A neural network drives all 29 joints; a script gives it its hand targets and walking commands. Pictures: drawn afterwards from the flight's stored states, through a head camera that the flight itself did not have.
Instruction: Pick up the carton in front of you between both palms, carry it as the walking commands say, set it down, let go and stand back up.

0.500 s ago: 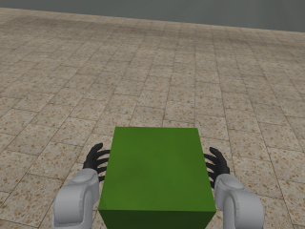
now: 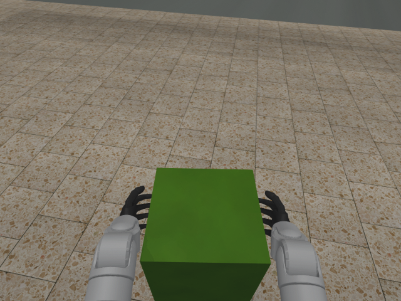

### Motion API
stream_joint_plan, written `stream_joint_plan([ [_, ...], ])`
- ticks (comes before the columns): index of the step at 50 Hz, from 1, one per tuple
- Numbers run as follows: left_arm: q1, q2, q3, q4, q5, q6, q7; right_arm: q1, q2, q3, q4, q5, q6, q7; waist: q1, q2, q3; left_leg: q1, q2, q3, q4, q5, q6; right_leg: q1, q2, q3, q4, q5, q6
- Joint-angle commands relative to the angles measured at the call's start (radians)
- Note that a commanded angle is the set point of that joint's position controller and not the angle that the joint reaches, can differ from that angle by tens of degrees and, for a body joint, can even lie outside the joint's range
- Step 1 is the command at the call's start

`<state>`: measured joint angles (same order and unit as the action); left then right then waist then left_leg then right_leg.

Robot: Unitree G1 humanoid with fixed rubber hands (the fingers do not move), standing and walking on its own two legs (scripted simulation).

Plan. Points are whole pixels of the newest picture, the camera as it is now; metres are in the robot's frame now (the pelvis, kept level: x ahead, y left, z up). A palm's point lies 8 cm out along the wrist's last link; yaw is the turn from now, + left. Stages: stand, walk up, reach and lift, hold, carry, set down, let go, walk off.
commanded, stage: carry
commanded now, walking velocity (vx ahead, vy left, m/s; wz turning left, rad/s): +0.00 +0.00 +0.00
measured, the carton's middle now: (203, 239) +0.28 +0.00 -0.05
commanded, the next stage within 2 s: hold in 0.32 s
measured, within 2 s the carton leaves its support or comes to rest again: neither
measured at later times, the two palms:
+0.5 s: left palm (126, 228) +0.26 +0.15 +0.03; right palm (281, 235) +0.26 -0.15 +0.03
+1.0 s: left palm (120, 245) +0.22 +0.15 +0.05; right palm (288, 249) +0.23 -0.15 +0.04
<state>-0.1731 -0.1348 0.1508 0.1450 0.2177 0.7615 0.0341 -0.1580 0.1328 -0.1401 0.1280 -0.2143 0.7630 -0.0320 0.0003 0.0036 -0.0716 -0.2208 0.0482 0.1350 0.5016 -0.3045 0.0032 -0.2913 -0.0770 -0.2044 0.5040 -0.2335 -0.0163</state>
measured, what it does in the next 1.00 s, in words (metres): shifts its weight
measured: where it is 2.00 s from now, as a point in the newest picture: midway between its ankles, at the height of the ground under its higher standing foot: outside the picture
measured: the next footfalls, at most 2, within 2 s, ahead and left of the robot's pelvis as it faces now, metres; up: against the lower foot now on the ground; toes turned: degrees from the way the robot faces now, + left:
none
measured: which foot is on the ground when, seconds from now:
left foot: down 0.00-1.00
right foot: down 0.00-1.00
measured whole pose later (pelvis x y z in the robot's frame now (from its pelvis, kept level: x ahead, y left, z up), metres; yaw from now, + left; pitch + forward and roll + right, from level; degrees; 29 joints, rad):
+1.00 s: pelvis -0.06 +0.00 +0.00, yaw +1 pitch -10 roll +0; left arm -0.27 -0.15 0.24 0.31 0.27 0.69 0.00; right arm -0.26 0.15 -0.22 0.25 -0.29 0.74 0.00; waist -0.01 0.02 0.06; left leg -0.07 0.00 -0.02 0.47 -0.23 0.01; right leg -0.12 0.00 -0.03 0.44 -0.15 -0.01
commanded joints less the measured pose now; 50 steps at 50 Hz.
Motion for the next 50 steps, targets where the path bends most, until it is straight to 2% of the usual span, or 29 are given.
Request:
stream_joint_plan([
  [1, -0.502, -0.796, -0.529, -0.066, -0.224, -0.114, -0.206, -0.517, 0.785, 0.524, -0.071, 0.215, -0.119, 0.199, 0.0, -0.003, -0.266, 0.026, 0.104, -0.09, -0.072, 0.222, 0.016, 0.15, -0.102, 0.11, -0.052, 0.221, -0.003],
  [5, -0.518, -0.853, -0.563, -0.066, -0.238, -0.133, -0.223, -0.533, 0.842, 0.562, -0.07, 0.228, -0.138, 0.215, -0.001, -0.004, -0.29, 0.036, 0.105, -0.091, -0.061, 0.245, 0.015, 0.159, -0.104, 0.11, -0.044, 0.244, -0.004],
  [9, -0.502, -0.885, -0.612, -0.133, -0.268, -0.099, -0.223, -0.516, 0.88, 0.61, -0.131, 0.263, -0.104, 0.214, 0.0, -0.003, -0.311, 0.045, 0.108, -0.09, -0.048, 0.276, 0.013, 0.162, -0.108, 0.11, -0.032, 0.276, -0.002],
  [16, -0.457, -0.857, -0.57, -0.104, -0.242, -0.059, -0.222, -0.469, 0.849, 0.565, -0.106, 0.234, -0.063, 0.213, 0.0, -0.003, -0.285, 0.028, 0.11, -0.089, -0.049, 0.275, 0.013, 0.144, -0.108, 0.111, -0.034, 0.276, 0.0],
  [17, -0.329, -0.875, -0.554, -0.105, -0.239, -0.058, -0.224, -0.339, 0.857, 0.546, -0.117, 0.237, -0.06, 0.213, -0.01, 0.027, -0.176, 0.086, -0.132, -0.231, -0.109, 0.549, 0.02, 0.346, 0.16, 0.275, -0.074, 0.55, -0.008],
  [18, -0.38, -0.855, -0.55, -0.135, -0.228, -0.079, -0.214, -0.385, 0.841, 0.552, -0.154, 0.223, -0.079, 0.205, -0.004, 0.021, -0.234, 0.077, -0.114, -0.251, -0.108, 0.607, 0.014, 0.426, 0.149, 0.302, -0.069, 0.632, -0.01],
  [19, -0.379, -0.836, -0.525, -0.123, -0.206, -0.081, -0.213, -0.389, 0.825, 0.533, -0.142, 0.208, -0.08, 0.204, -0.009, 0.008, -0.232, 0.111, -0.115, -0.242, -0.13, 0.479, 0.022, 0.422, 0.139, 0.296, -0.091, 0.509, -0.004],
  [20, -0.392, -0.836, -0.52, -0.127, -0.201, -0.089, -0.213, -0.412, 0.825, 0.54, -0.149, 0.212, -0.084, 0.206, 0.004, 0.012, -0.185, 0.094, -0.116, -0.243, -0.131, 0.491, 0.018, 0.406, 0.143, 0.294, -0.089, 0.525, 0.004],
  [22, -0.386, -0.829, -0.525, -0.125, -0.21, -0.099, -0.208, -0.414, 0.821, 0.548, -0.154, 0.22, -0.093, 0.204, 0.001, -0.007, -0.216, 0.148, -0.128, -0.244, -0.128, 0.545, 0.014, 0.421, 0.156, 0.297, -0.091, 0.586, 0.018],
  [23, -0.428, -0.816, -0.526, -0.114, -0.208, -0.101, -0.212, -0.444, 0.824, 0.544, -0.145, 0.221, -0.1, 0.202, 0.0, -0.002, -0.234, 0.134, -0.124, -0.238, -0.148, 0.383, 0.015, 0.444, 0.152, 0.291, -0.114, 0.4, 0.009],
  [24, -0.44, -0.838, -0.531, -0.114, -0.21, -0.103, -0.217, -0.469, 0.83, 0.559, -0.151, 0.222, -0.096, 0.207, 0.011, 0.001, -0.185, 0.107, -0.129, -0.236, -0.15, 0.362, 0.014, 0.41, 0.158, 0.286, -0.11, 0.376, 0.012],
  [25, -0.447, -0.849, -0.539, -0.113, -0.22, -0.103, -0.219, -0.468, 0.836, 0.562, -0.149, 0.225, -0.094, 0.209, 0.006, -0.005, -0.196, 0.117, -0.134, -0.24, -0.142, 0.411, 0.013, 0.411, 0.159, 0.291, -0.106, 0.428, 0.014],
  [27, -0.46, -0.857, -0.542, -0.105, -0.225, -0.105, -0.22, -0.468, 0.851, 0.558, -0.134, 0.224, -0.096, 0.208, -0.001, -0.008, -0.218, 0.125, -0.134, -0.246, -0.144, 0.42, 0.012, 0.428, 0.162, 0.293, -0.101, 0.442, 0.016],
  [33, -0.496, -0.882, -0.505, -0.032, -0.204, -0.098, -0.234, -0.499, 0.87, 0.518, -0.061, 0.202, -0.085, 0.224, -0.005, 0.013, -0.127, 0.062, -0.123, -0.241, -0.176, 0.203, 0.018, 0.396, 0.159, 0.28, -0.12, 0.212, 0.003],
  [39, -0.572, -0.933, -0.485, 0.033, -0.205, -0.1, -0.26, -0.578, 0.922, 0.509, -0.01, 0.206, -0.077, 0.255, -0.007, 0.022, -0.089, -0.028, -0.101, -0.246, -0.202, 0.021, 0.038, 0.411, 0.157, 0.267, -0.107, 0.089, 0.003],
  [50, -0.672, -0.993, -0.452, 0.121, -0.202, -0.119, -0.3, -0.681, 0.988, 0.495, 0.073, 0.214, -0.081, 0.306, -0.004, 0.022, -0.09, -0.085, -0.086, -0.24, -0.21, -0.133, 0.06, 0.407, 0.144, 0.27, -0.11, -0.063, 0.011],
])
